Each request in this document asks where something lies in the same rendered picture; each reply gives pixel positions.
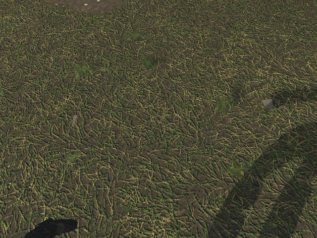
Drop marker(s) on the left robot hand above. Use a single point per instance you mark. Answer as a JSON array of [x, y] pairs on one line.
[[50, 228]]

